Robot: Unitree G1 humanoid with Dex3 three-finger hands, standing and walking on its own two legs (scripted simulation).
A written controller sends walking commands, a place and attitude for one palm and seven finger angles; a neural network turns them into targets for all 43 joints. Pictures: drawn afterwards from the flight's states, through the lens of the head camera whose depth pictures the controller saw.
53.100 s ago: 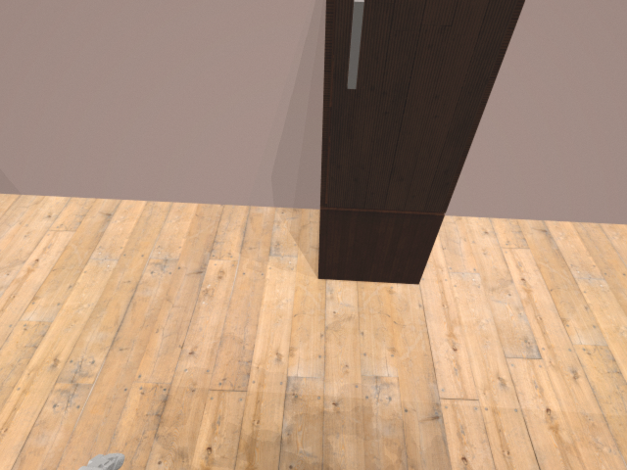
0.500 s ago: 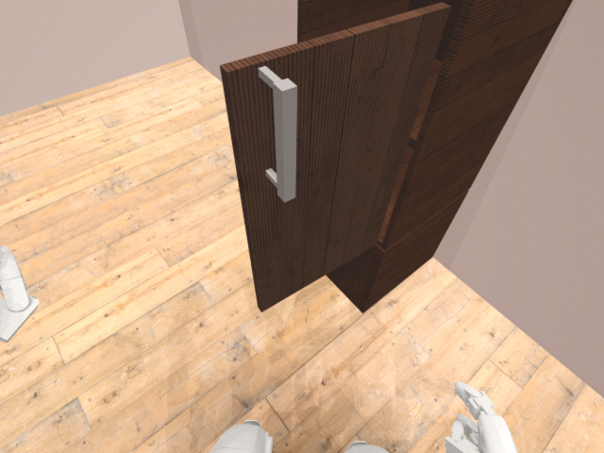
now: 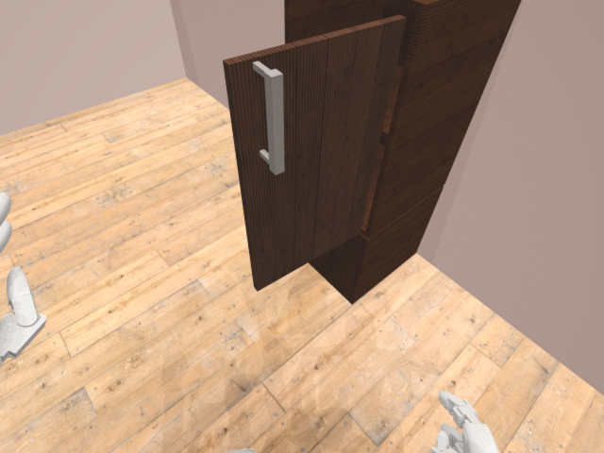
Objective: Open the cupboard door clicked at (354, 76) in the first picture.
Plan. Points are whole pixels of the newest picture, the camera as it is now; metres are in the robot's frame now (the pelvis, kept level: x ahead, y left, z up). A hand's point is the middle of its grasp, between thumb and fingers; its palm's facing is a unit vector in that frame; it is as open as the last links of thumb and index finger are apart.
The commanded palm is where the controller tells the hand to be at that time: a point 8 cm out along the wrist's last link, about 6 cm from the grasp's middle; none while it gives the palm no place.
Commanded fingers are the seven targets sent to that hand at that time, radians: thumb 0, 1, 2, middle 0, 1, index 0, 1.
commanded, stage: stop stepping back and stand still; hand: left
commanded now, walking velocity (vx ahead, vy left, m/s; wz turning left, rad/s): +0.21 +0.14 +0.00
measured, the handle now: (268, 121) +0.56 +0.10 +0.16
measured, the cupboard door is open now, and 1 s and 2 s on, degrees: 85 85 85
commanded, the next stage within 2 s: let the arm hang, fingers relaxed in 0.44 s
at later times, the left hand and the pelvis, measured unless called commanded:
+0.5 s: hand (29, 341) +0.18 +0.27 +0.16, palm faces +0.42 -0.78 -0.46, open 7.4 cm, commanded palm +0.13 +0.31 +0.18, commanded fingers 0.00 0.90 0.90 -0.20 -0.30 -0.20 -0.30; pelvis -0.02 +0.01 +0.00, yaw -1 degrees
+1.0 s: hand out of the picture -0.05 +0.19 -0.17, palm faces +0.07 -0.98 -0.21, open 7.0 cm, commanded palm none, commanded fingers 0.00 0.90 0.90 -0.20 -0.30 -0.20 -0.30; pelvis -0.03 +0.00 +0.00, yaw +3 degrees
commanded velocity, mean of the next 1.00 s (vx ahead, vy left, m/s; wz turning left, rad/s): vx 0.03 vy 0.00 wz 0.00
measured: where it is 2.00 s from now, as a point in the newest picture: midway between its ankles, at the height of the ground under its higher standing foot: outside the picture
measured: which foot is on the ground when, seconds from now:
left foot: up 0.00-0.10, down 0.12-1.00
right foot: down 0.00-1.00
